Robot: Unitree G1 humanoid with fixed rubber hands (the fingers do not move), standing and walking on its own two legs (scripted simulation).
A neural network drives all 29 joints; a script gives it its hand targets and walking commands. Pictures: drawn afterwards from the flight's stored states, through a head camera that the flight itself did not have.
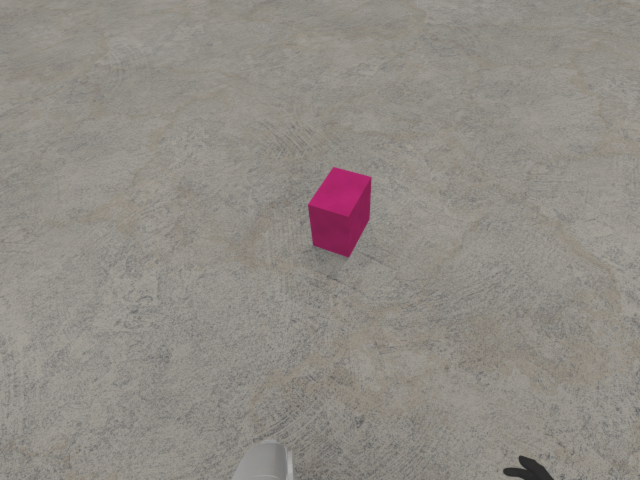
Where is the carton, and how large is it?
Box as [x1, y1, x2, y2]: [308, 167, 371, 257]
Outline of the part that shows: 333,167 308,204 313,245 348,257 369,218 371,177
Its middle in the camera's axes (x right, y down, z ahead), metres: +0.09 -0.12 +1.55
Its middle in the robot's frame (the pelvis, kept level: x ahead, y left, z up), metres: +1.14 +0.04 -0.66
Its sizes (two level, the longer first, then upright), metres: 0.223 0.160 0.240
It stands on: the floor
